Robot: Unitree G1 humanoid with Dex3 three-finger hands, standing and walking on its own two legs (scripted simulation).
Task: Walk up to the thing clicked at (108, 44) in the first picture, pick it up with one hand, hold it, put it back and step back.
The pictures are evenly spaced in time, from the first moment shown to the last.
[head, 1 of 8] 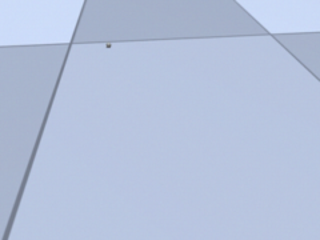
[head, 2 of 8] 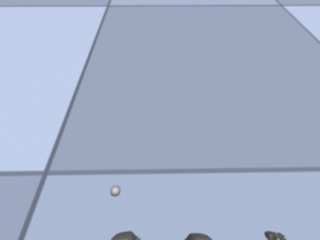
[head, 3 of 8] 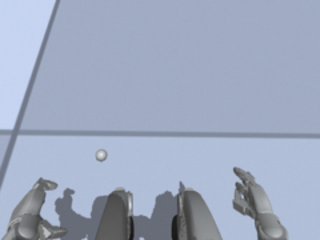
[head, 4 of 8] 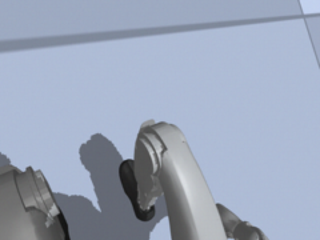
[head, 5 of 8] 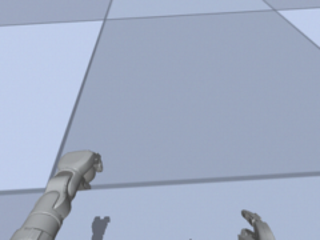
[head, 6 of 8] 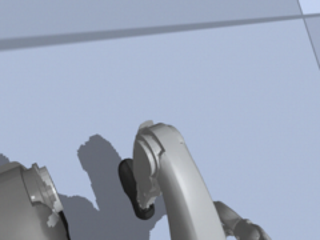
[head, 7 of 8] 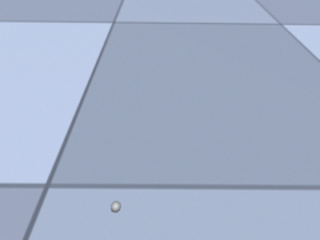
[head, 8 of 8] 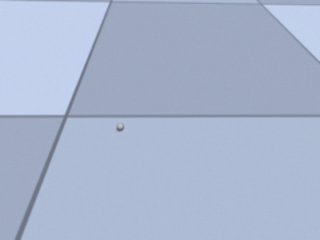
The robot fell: no
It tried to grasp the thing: yes
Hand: left
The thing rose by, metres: 0.70
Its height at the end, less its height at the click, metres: +0.00
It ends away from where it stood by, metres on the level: 0.01
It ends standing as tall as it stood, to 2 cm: yes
